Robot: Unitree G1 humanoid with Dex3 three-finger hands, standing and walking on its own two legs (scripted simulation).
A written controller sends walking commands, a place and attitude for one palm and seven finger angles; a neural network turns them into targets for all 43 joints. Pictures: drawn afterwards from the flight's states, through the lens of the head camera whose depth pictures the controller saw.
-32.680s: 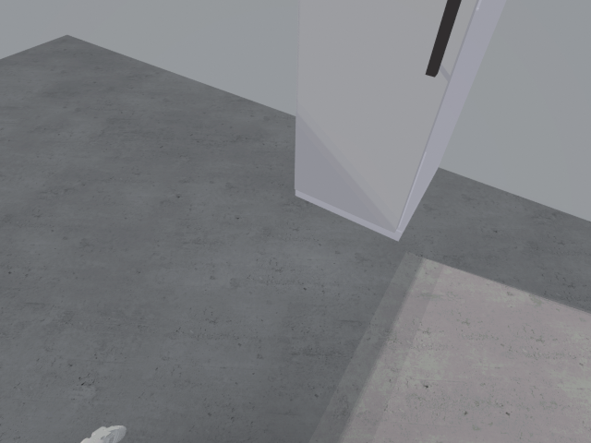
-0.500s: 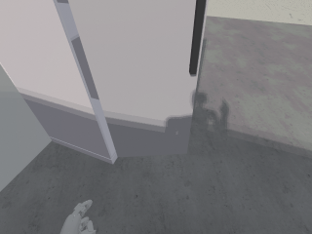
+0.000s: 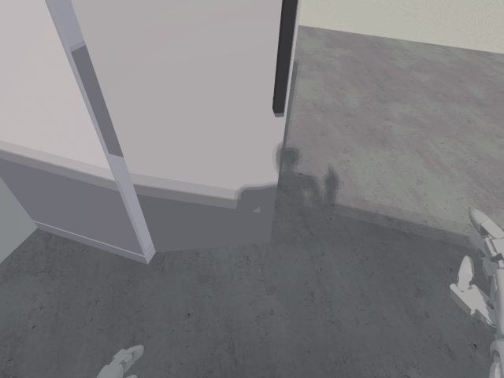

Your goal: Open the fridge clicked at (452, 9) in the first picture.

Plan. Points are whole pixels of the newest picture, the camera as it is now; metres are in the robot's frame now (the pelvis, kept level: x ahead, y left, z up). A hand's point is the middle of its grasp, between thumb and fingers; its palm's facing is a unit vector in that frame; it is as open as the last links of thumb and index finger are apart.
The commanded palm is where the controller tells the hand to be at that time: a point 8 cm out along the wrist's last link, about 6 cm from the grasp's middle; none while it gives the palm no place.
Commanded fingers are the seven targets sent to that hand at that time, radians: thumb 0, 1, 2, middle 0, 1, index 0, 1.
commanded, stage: let the arm hang, fingers relaxed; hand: right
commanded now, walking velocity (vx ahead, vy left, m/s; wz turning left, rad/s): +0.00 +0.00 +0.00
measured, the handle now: (285, 18) +0.79 -0.02 +0.27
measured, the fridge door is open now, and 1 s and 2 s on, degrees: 65 65 65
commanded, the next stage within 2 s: look to check the result in 1.02 s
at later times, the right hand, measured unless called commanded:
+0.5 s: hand out of the picture +0.00 -0.19 -0.15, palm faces -0.04 +0.97 -0.22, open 7.2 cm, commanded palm none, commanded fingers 0.00 -0.90 -0.90 0.20 0.30 0.20 0.30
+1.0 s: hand out of the picture +0.09 -0.20 -0.15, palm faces -0.08 +0.98 -0.20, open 7.3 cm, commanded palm none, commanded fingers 0.00 -0.90 -0.90 0.20 0.30 0.20 0.30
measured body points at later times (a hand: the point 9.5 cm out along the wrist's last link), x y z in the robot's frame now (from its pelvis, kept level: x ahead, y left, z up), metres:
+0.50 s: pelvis +0.02 +0.00 +0.03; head +0.06 -0.01 +0.48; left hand -0.01 +0.24 -0.13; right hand +0.01 -0.24 -0.13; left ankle +0.02 +0.09 -0.72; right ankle +0.05 -0.10 -0.72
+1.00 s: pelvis +0.04 -0.03 +0.03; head +0.06 -0.03 +0.48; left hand +0.04 +0.20 -0.13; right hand +0.10 -0.25 -0.13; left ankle +0.02 +0.09 -0.72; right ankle +0.05 -0.10 -0.72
